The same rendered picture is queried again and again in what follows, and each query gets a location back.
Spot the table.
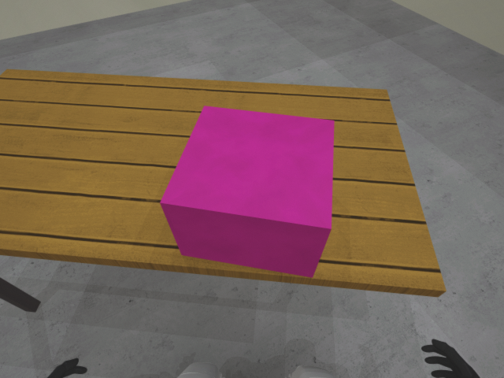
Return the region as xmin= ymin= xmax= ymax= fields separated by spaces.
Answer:
xmin=0 ymin=69 xmax=447 ymax=312

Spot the carton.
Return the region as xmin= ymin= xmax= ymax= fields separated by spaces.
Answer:
xmin=160 ymin=106 xmax=335 ymax=278

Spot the robot right hand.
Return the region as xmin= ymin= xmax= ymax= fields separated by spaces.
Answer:
xmin=421 ymin=339 xmax=480 ymax=378

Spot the left robot thigh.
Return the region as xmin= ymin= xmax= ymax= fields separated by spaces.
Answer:
xmin=177 ymin=362 xmax=225 ymax=378

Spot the robot left hand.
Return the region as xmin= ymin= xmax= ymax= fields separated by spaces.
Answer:
xmin=47 ymin=358 xmax=87 ymax=378

